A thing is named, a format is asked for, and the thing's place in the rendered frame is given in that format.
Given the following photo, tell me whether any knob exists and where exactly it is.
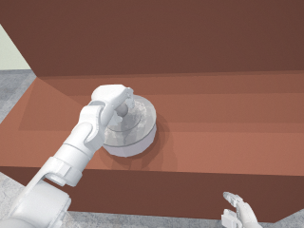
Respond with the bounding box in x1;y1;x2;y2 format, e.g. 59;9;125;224
115;103;128;117

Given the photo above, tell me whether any left robot hand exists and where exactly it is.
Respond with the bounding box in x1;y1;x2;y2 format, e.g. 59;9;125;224
91;85;135;125

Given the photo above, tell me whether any table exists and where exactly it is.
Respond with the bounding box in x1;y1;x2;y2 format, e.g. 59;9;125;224
0;0;304;223

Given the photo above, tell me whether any lid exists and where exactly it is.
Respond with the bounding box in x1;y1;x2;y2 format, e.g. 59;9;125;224
104;94;157;148

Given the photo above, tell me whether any right robot hand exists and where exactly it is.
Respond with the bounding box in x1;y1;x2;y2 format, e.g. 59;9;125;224
221;192;258;228

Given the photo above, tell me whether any left robot upper arm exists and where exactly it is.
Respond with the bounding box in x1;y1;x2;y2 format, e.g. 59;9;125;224
0;180;71;228

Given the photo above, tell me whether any pot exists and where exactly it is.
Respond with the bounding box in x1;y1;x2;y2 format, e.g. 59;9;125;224
102;124;157;158

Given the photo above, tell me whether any robot left forearm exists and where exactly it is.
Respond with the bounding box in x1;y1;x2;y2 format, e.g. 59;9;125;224
8;98;114;219

